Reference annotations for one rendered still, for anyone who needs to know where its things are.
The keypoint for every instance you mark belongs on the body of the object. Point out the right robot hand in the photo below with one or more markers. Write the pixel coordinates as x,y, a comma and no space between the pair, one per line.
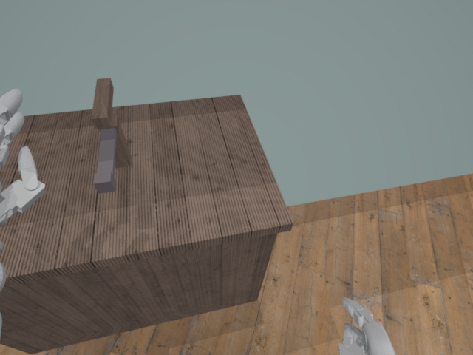
372,340

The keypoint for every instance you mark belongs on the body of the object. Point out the counter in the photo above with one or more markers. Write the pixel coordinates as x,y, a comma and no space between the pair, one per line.
189,229

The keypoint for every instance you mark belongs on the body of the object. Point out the tap lever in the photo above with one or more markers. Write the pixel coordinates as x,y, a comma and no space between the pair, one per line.
104,179

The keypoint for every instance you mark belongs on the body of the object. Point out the left robot hand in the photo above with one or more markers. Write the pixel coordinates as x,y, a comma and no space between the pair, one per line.
20,195

